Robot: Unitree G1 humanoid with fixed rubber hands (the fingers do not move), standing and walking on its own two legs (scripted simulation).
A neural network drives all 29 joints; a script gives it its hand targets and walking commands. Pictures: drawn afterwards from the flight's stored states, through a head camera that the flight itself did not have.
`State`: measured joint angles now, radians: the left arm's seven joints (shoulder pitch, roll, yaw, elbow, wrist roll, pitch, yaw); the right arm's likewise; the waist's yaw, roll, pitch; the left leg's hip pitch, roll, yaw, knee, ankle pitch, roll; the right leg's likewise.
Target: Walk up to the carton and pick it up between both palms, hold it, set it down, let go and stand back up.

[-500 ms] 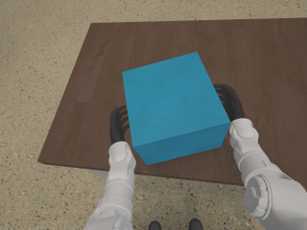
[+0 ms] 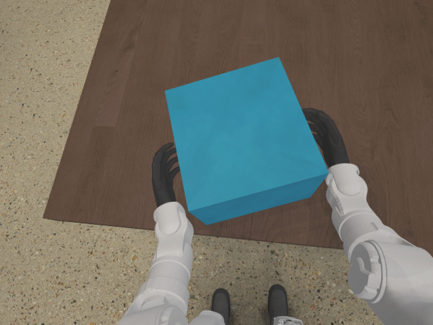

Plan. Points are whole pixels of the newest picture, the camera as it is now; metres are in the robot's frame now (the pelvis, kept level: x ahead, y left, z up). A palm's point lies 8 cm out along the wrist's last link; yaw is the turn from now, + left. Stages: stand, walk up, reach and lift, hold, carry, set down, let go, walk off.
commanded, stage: set down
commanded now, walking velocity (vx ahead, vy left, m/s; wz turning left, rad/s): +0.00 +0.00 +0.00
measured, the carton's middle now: (240, 146) +0.45 +0.03 -0.08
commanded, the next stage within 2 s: none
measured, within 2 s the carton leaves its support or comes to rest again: neither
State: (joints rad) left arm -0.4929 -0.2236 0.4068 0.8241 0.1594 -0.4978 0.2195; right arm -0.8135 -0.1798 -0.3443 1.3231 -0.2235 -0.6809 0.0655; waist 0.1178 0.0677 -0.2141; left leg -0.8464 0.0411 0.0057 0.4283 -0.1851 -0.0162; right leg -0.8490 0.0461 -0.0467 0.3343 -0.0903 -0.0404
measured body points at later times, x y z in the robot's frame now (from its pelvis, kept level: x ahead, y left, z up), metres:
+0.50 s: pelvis -0.01 -0.01 +0.00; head +0.17 -0.05 +0.41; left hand +0.37 +0.19 -0.03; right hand +0.47 -0.16 -0.05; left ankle -0.03 +0.13 -0.73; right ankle +0.00 -0.09 -0.73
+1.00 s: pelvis -0.02 -0.02 +0.00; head +0.13 -0.06 +0.42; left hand +0.37 +0.19 +0.00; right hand +0.48 -0.20 +0.00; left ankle -0.03 +0.13 -0.73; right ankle +0.00 -0.09 -0.72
